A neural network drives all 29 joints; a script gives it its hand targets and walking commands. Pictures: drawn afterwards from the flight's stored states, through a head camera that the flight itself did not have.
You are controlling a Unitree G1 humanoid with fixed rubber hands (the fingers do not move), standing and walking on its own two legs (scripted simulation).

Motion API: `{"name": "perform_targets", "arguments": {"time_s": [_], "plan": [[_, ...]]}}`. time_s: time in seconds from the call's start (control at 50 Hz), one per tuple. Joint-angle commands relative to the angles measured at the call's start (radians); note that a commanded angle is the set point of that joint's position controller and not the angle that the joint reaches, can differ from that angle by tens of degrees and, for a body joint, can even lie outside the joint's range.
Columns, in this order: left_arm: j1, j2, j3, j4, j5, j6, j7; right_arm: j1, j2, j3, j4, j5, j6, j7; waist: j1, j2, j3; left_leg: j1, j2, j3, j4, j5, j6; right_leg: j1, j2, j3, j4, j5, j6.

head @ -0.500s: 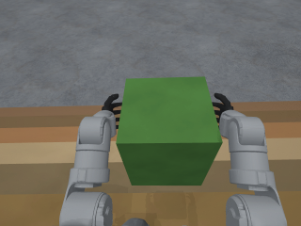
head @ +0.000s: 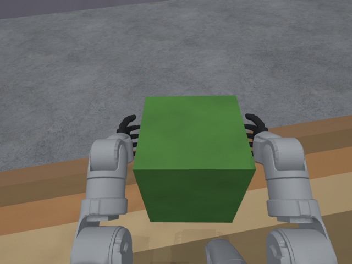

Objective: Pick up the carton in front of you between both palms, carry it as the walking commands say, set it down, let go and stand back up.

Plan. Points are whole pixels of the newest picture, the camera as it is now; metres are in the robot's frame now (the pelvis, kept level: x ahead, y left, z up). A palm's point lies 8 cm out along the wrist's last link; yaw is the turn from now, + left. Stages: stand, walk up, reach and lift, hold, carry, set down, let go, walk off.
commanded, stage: carry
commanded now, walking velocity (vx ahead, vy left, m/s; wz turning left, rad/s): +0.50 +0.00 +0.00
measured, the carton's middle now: (190, 162) +0.34 -0.03 +0.04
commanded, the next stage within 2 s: none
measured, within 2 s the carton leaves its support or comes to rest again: neither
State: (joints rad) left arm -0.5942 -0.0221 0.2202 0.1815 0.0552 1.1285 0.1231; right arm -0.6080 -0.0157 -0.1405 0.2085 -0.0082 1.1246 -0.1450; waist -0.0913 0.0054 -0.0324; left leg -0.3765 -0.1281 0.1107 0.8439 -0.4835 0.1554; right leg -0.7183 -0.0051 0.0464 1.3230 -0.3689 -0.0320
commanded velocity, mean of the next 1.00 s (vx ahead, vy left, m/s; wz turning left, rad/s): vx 0.27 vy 0.00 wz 0.00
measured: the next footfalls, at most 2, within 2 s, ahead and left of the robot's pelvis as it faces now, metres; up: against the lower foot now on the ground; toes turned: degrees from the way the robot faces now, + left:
right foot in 0.22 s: +0.33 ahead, -0.08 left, -0.14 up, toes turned +0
left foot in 0.60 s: +0.64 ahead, +0.05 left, -0.29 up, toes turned +2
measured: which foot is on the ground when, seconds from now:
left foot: down 0.00-0.24, up 0.26-0.58, down 0.60-0.98, up 1.00-1.00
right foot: up 0.00-0.20, down 0.22-0.62, up 0.64-0.96, down 0.98-1.00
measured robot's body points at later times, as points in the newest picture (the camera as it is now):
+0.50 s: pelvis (189, 186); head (187, 53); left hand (137, 106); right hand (208, 98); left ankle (165, 219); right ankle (202, 261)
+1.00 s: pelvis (179, 134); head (172, 58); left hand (149, 80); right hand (198, 74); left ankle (174, 207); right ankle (187, 181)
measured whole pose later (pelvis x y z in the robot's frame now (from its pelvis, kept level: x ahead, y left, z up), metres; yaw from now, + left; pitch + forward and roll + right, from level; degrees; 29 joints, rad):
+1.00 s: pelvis +0.82 -0.02 -0.39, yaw +1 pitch +0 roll +2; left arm -0.56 -0.04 0.18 0.09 0.08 1.08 0.14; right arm -0.59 -0.03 -0.15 0.17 0.03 1.05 -0.14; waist 0.00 -0.05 -0.03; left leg -0.34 -0.07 0.12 1.53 -0.64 0.07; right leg -0.45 0.05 -0.09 0.56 0.17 -0.10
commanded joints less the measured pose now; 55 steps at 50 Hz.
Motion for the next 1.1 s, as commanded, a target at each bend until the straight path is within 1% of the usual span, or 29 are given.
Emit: {"name": "perform_targets", "arguments": {"time_s": [0.0,0.06,0.14,0.18,0.2,0.22,0.24,0.28,0.32,0.38,0.44,0.5,0.52,0.56,0.58,0.6,0.62,0.66,0.7,0.76,0.82,0.88,0.92,0.94,0.96,0.98,1.0,1.04,1.08], "plan": [[-0.647,-0.974,-0.553,-0.081,-0.313,-0.033,-0.210,-0.796,1.179,0.640,-0.138,0.486,-0.039,0.269,0.050,-0.006,-0.326,0.222,0.379,-0.530,-0.166,0.704,0.105,-0.094,-0.038,-0.013,-0.056,0.232,-0.012],[-0.632,-1.024,-0.587,-0.085,-0.328,-0.048,-0.210,-0.766,1.194,0.635,-0.144,0.491,-0.058,0.270,0.000,-0.025,-0.306,0.152,0.164,-0.294,0.001,0.394,0.028,0.036,0.021,-0.106,-0.516,0.705,-0.025],[-0.651,-1.007,-0.638,-0.151,-0.344,-0.045,-0.189,-0.652,1.156,0.603,-0.130,0.450,-0.073,0.261,-0.023,0.129,-0.261,0.110,0.122,-0.185,0.115,0.433,0.001,0.319,0.076,-0.181,-0.808,0.749,-0.019],[-0.610,-0.984,-0.647,-0.143,-0.349,-0.039,-0.188,-0.583,1.124,0.597,-0.111,0.426,-0.069,0.259,0.178,0.102,-0.418,0.031,0.170,-0.093,0.468,0.792,-0.060,0.684,0.092,-0.232,-0.717,0.772,-0.061],[-0.576,-0.973,-0.645,-0.128,-0.351,-0.040,-0.193,-0.598,1.105,0.583,-0.114,0.413,-0.065,0.260,0.311,-0.076,-0.412,-0.114,0.126,-0.045,0.837,0.679,-0.119,0.852,0.028,-0.159,-0.825,0.707,-0.119],[-0.566,-0.960,-0.634,-0.100,-0.348,-0.034,-0.200,-0.603,1.083,0.560,-0.092,0.380,-0.060,0.256,0.296,-0.207,-0.335,-0.391,0.011,-0.034,1.089,-0.187,-0.150,0.963,-0.117,-0.006,-0.705,0.930,-0.164],[-0.558,-0.942,-0.640,-0.060,-0.369,-0.035,-0.202,-0.576,1.051,0.524,-0.060,0.350,-0.040,0.247,0.193,-0.164,-0.420,-0.555,0.036,-0.168,0.998,-0.160,-0.156,1.093,-0.261,0.364,-0.660,0.983,-0.273],[-0.696,-1.046,-0.698,-0.105,-0.461,-0.039,-0.219,-0.570,1.011,0.471,-0.056,0.291,-0.036,0.234,0.169,0.004,-0.308,-0.633,0.128,-0.209,0.695,-0.043,-0.117,0.946,-0.210,0.343,-0.648,0.716,-0.220],[-0.766,-1.137,-0.739,-0.126,-0.531,-0.066,-0.238,-0.575,1.013,0.457,-0.073,0.261,-0.053,0.231,0.150,0.034,-0.399,-0.560,0.160,-0.249,0.534,0.053,-0.136,0.765,-0.296,0.531,-0.666,0.511,-0.319],[-0.833,-1.206,-0.767,-0.145,-0.570,-0.099,-0.251,-0.604,1.038,0.466,-0.120,0.246,-0.083,0.229,0.160,-0.051,-0.392,-0.386,0.153,-0.172,0.469,0.263,-0.130,0.595,-0.270,0.433,-0.638,0.664,-0.294],[-0.755,-1.205,-0.765,-0.140,-0.566,-0.117,-0.250,-0.566,1.058,0.516,-0.135,0.248,-0.103,0.223,0.209,0.025,-0.362,-0.342,0.110,-0.083,-0.020,0.785,-0.116,0.585,-0.027,0.168,-0.437,0.298,-0.176],[-0.651,-1.165,-0.746,-0.118,-0.532,-0.129,-0.252,-0.561,1.032,0.552,-0.184,0.255,-0.105,0.212,0.238,-0.083,-0.304,-0.056,0.058,0.004,-0.285,0.838,-0.121,0.451,0.012,0.079,-0.416,0.316,-0.145],[-0.628,-1.146,-0.738,-0.119,-0.526,-0.131,-0.251,-0.575,1.018,0.563,-0.210,0.255,-0.102,0.209,0.222,-0.137,-0.291,0.011,0.060,0.015,-0.346,0.897,-0.112,0.435,0.019,0.044,-0.357,0.299,-0.138],[-0.570,-1.114,-0.727,-0.094,-0.506,-0.124,-0.247,-0.551,0.981,0.580,-0.213,0.261,-0.088,0.203,0.056,-0.158,-0.414,0.315,0.063,0.040,-0.263,0.938,-0.072,0.383,-0.030,-0.057,-0.050,0.582,-0.074],[-0.569,-1.078,-0.719,-0.096,-0.490,-0.117,-0.243,-0.531,0.973,0.588,-0.209,0.268,-0.082,0.205,-0.058,0.014,-0.412,0.476,0.094,0.017,-0.354,0.894,-0.029,0.263,-0.002,-0.083,0.240,0.612,-0.021],[-0.566,-1.054,-0.700,-0.103,-0.455,-0.112,-0.236,-0.503,0.946,0.581,-0.194,0.274,-0.069,0.213,-0.067,0.178,-0.305,0.542,0.228,-0.124,-0.333,1.068,0.018,0.010,0.120,-0.135,0.570,-0.211,-0.001],[-0.557,-1.013,-0.664,-0.093,-0.416,-0.089,-0.226,-0.523,0.948,0.590,-0.156,0.298,-0.064,0.217,0.038,0.210,-0.432,0.822,0.426,-0.458,-0.163,1.196,0.099,-0.262,0.095,-0.007,0.585,-0.307,0.013],[-0.559,-0.958,-0.599,-0.101,-0.361,-0.067,-0.208,-0.618,1.023,0.647,-0.195,0.377,-0.061,0.232,0.013,-0.010,-0.384,0.629,0.413,-0.560,-0.203,0.669,0.140,-0.306,-0.005,0.064,0.270,-0.093,-0.011],[-0.560,-0.946,-0.571,-0.086,-0.325,-0.065,-0.204,-0.687,1.092,0.672,-0.192,0.439,-0.064,0.245,0.032,-0.062,-0.310,0.417,0.384,-0.533,-0.158,0.759,0.144,-0.258,-0.032,0.033,0.032,-0.036,0.001],[-0.562,-0.975,-0.572,-0.097,-0.301,-0.081,-0.206,-0.729,1.159,0.691,-0.180,0.487,-0.088,0.261,0.033,0.052,-0.366,0.294,0.388,-0.526,-0.164,0.809,0.123,-0.090,-0.023,-0.036,-0.062,0.198,-0.013],[-0.569,-1.003,-0.611,-0.120,-0.315,-0.096,-0.203,-0.728,1.179,0.689,-0.203,0.501,-0.101,0.263,0.001,-0.062,-0.336,0.199,0.173,-0.275,0.032,0.449,0.025,0.021,0.034,-0.113,-0.500,0.677,-0.018],[-0.590,-0.977,-0.655,-0.200,-0.325,-0.091,-0.186,-0.657,1.150,0.657,-0.194,0.478,-0.106,0.259,-0.009,0.104,-0.283,0.048,0.132,-0.168,0.055,0.392,0.002,0.340,0.094,-0.200,-0.731,0.744,-0.009],[-0.586,-0.955,-0.664,-0.202,-0.331,-0.074,-0.179,-0.566,1.102,0.634,-0.145,0.447,-0.097,0.255,0.094,0.149,-0.384,0.015,0.150,-0.105,0.299,0.536,-0.040,0.615,0.104,-0.221,-0.672,0.917,-0.036],[-0.537,-0.930,-0.666,-0.185,-0.334,-0.067,-0.183,-0.549,1.079,0.634,-0.140,0.426,-0.093,0.254,0.222,0.099,-0.430,-0.032,0.182,-0.092,0.508,0.746,-0.078,0.762,0.066,-0.170,-0.742,0.796,-0.065],[-0.519,-0.914,-0.666,-0.170,-0.337,-0.062,-0.188,-0.561,1.060,0.615,-0.133,0.406,-0.083,0.252,0.320,-0.125,-0.390,-0.165,0.108,-0.032,0.885,0.527,-0.138,0.870,0.022,-0.144,-0.859,0.707,-0.118],[-0.510,-0.908,-0.652,-0.132,-0.337,-0.047,-0.194,-0.557,1.033,0.580,-0.101,0.369,-0.073,0.245,0.291,-0.157,-0.302,-0.336,0.017,0.004,1.055,-0.167,-0.136,0.893,-0.079,-0.016,-0.744,0.904,-0.131],[-0.534,-0.881,-0.658,-0.093,-0.354,-0.042,-0.197,-0.550,0.999,0.539,-0.073,0.341,-0.049,0.236,0.170,-0.196,-0.359,-0.504,0.032,-0.164,0.954,-0.153,-0.141,1.037,-0.235,0.314,-0.639,1.106,-0.237],[-0.655,-1.002,-0.720,-0.119,-0.457,-0.050,-0.216,-0.518,0.936,0.465,-0.081,0.269,-0.039,0.223,0.175,-0.062,-0.377,-0.610,0.123,-0.256,0.750,-0.027,-0.106,0.911,-0.306,0.550,-0.678,0.565,-0.334],[-0.778,-1.104,-0.749,-0.152,-0.533,-0.066,-0.232,-0.579,0.955,0.446,-0.093,0.242,-0.060,0.221,0.140,0.063,-0.355,-0.519,0.146,-0.242,0.531,0.065,-0.123,0.711,-0.298,0.574,-0.703,0.536,-0.277]]}}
